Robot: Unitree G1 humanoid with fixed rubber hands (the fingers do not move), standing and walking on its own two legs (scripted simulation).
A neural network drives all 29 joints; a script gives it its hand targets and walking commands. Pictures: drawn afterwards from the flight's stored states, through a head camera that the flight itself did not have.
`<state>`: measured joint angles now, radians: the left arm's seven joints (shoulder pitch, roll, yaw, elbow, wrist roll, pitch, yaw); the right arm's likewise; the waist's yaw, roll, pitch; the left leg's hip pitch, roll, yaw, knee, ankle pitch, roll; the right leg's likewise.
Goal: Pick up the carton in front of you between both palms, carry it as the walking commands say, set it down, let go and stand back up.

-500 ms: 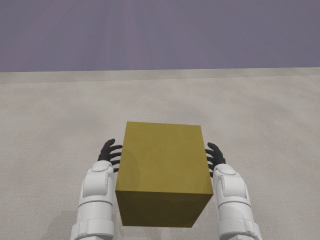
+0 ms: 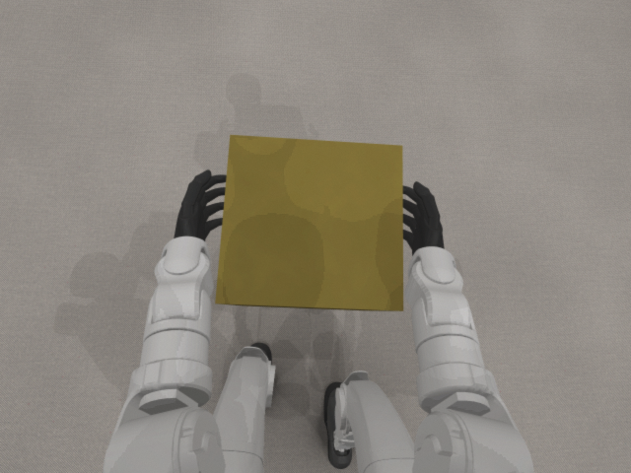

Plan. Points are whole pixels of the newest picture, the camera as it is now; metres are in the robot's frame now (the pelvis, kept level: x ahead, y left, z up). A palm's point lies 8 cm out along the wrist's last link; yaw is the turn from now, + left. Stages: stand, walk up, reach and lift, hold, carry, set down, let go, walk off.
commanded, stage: set down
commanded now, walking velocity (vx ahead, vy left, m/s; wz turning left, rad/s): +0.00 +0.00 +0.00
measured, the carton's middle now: (309, 239) +0.41 +0.03 -0.14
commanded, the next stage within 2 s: none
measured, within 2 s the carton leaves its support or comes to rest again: neither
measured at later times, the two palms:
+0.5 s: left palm (201, 226) +0.44 +0.20 -0.21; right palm (381, 231) +0.45 -0.10 -0.20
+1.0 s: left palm (213, 232) +0.47 +0.21 -0.36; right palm (356, 233) +0.50 -0.08 -0.36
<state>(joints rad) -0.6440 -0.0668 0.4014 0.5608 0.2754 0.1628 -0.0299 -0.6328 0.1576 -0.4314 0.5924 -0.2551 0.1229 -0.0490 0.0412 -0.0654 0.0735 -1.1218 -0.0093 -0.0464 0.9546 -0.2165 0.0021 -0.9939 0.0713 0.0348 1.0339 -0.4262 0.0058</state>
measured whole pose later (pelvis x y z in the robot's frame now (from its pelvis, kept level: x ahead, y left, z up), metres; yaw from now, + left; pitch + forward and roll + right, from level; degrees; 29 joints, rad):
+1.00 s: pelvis -0.04 +0.00 -0.24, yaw -5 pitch +46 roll -5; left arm -1.20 0.13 0.45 0.72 0.20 0.29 0.01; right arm -1.23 -0.04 -0.42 0.80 -0.12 0.23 -0.14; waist 0.10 -0.09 0.03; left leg -2.23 0.00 -0.06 1.80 -0.37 0.00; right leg -2.08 0.12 -0.01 1.91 -0.64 0.03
